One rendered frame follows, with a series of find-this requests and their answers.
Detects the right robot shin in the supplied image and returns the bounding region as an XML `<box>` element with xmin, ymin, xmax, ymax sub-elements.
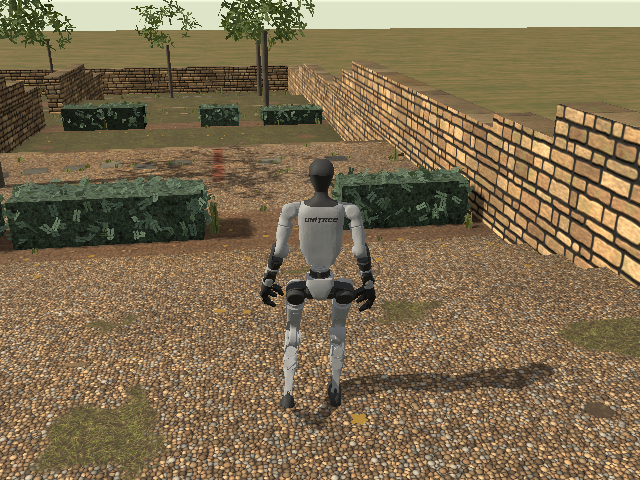
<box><xmin>330</xmin><ymin>327</ymin><xmax>346</xmax><ymax>393</ymax></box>

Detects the robot left hand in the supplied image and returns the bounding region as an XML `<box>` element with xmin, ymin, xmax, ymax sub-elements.
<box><xmin>260</xmin><ymin>283</ymin><xmax>284</xmax><ymax>307</ymax></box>

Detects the robot right hand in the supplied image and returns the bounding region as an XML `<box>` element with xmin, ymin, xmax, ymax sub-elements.
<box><xmin>353</xmin><ymin>285</ymin><xmax>376</xmax><ymax>312</ymax></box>

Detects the left robot upper arm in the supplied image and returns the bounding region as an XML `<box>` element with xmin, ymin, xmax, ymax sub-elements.
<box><xmin>273</xmin><ymin>202</ymin><xmax>300</xmax><ymax>258</ymax></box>

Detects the right robot upper arm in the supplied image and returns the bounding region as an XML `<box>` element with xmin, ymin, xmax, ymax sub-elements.
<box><xmin>342</xmin><ymin>202</ymin><xmax>368</xmax><ymax>259</ymax></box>

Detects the robot right thigh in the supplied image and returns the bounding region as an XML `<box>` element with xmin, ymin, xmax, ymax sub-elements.
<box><xmin>329</xmin><ymin>278</ymin><xmax>354</xmax><ymax>345</ymax></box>

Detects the right robot forearm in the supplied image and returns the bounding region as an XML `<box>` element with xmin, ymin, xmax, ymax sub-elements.
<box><xmin>357</xmin><ymin>243</ymin><xmax>375</xmax><ymax>289</ymax></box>

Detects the left robot forearm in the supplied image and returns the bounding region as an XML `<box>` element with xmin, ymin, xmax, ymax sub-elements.
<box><xmin>262</xmin><ymin>242</ymin><xmax>283</xmax><ymax>287</ymax></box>

